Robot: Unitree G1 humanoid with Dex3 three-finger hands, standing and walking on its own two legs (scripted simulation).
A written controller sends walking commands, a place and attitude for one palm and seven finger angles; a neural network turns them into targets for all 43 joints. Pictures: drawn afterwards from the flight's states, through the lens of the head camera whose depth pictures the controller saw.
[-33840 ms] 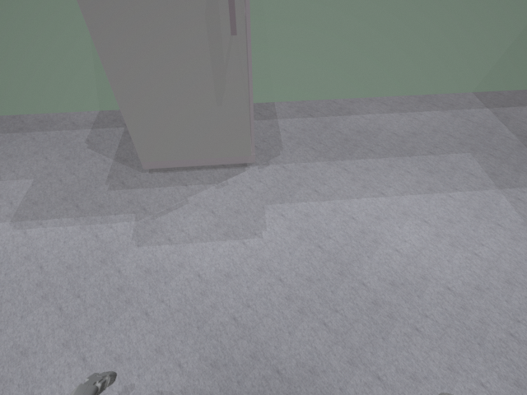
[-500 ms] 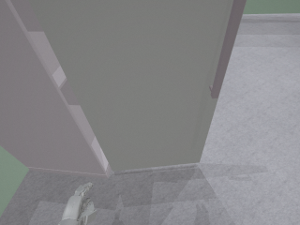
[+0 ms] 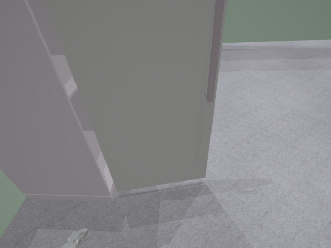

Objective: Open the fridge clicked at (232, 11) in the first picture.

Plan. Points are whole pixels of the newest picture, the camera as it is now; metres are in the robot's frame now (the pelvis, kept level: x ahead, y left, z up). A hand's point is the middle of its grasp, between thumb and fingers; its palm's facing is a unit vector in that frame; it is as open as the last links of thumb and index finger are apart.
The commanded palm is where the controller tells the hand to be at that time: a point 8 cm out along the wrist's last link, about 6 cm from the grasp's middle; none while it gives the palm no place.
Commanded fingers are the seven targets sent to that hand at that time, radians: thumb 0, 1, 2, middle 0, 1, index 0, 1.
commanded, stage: stop stepping back and stand still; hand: right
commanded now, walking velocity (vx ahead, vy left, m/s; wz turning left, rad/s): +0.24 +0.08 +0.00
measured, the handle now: (212, 55) +0.75 -0.18 +0.18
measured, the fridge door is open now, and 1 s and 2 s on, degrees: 78 78 78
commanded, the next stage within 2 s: let the arm hang, fingers relaxed in 1.04 s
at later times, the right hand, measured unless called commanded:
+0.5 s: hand out of the picture +0.16 -0.28 +0.15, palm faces +0.54 +0.76 -0.36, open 7.4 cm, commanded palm +0.10 -0.30 +0.18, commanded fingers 0.00 -0.90 -0.90 0.20 0.30 0.20 0.30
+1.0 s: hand (320, 181) +0.21 -0.28 +0.15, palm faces +0.47 +0.76 -0.44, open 7.4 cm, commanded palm +0.14 -0.31 +0.18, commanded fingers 0.00 -0.90 -0.90 0.20 0.30 0.20 0.30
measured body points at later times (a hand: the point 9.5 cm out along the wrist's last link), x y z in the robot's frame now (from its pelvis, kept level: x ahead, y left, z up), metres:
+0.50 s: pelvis -0.02 +0.00 -0.02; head -0.04 +0.00 +0.43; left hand +0.14 +0.25 -0.10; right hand +0.13 -0.31 +0.17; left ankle +0.04 +0.11 -0.74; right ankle +0.01 -0.12 -0.74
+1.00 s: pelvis +0.02 -0.01 +0.00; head +0.03 -0.01 +0.45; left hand +0.20 +0.22 -0.08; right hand +0.18 -0.32 +0.17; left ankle +0.03 +0.10 -0.74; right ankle +0.01 -0.11 -0.74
